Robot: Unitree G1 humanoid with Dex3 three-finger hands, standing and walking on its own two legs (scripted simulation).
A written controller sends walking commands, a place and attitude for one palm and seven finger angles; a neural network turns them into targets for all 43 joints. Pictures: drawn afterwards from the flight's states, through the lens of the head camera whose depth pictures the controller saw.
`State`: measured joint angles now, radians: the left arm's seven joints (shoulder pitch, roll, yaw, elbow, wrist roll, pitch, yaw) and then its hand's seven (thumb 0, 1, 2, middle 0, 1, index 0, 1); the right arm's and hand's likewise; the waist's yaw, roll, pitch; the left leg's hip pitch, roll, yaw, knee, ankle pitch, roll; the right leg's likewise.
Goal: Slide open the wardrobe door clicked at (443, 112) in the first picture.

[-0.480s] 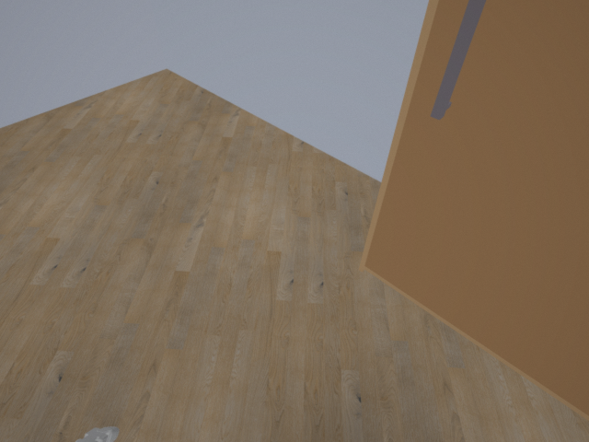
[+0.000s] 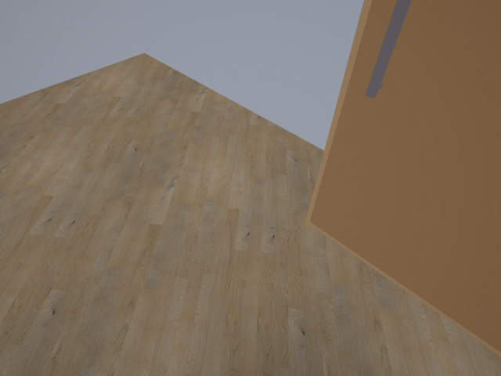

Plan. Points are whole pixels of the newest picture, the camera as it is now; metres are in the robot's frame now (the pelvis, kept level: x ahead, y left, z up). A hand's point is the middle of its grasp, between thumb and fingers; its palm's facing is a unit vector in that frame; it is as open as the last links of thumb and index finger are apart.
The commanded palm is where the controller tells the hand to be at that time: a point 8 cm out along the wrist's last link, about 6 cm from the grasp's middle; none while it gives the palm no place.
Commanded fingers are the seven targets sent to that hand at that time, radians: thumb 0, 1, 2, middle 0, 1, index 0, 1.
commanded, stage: stand and wait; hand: left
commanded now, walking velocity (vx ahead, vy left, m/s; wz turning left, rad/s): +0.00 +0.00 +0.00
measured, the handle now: (391, 46) +0.85 -0.31 +0.16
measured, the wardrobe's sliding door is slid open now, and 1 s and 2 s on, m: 0.00 0.00 0.00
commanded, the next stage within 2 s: look at it before walking up in 0.34 s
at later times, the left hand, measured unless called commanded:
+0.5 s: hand out of the picture +0.08 +0.24 -0.15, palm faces -0.04 -0.94 -0.33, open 7.4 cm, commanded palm none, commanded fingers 0.00 0.90 0.90 -0.20 -0.30 -0.20 -0.30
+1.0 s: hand out of the picture +0.10 +0.24 -0.15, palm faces -0.03 -0.94 -0.34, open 7.4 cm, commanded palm none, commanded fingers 0.00 0.90 0.90 -0.20 -0.30 -0.20 -0.30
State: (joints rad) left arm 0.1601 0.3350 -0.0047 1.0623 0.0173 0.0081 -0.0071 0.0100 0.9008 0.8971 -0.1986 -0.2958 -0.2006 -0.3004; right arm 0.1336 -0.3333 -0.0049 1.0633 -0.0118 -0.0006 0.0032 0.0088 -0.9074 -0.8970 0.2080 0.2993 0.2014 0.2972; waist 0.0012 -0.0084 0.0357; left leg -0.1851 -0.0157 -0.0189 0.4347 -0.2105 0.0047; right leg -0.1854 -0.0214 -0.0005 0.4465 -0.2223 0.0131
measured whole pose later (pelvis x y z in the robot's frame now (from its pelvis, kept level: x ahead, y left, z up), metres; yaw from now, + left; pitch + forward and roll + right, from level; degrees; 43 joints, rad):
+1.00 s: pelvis +0.02 -0.01 +0.00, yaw +0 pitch -2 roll +0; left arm 0.12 0.34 0.00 1.09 0.02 0.00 -0.01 0.01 0.90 0.90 -0.20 -0.30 -0.20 -0.30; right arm 0.10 -0.34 0.00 1.10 -0.01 -0.01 0.00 0.01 -0.91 -0.90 0.21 0.30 0.20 0.30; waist 0.00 0.00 0.04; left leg -0.13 0.00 -0.02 0.36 -0.20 -0.01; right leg -0.14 -0.01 0.00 0.39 -0.21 0.00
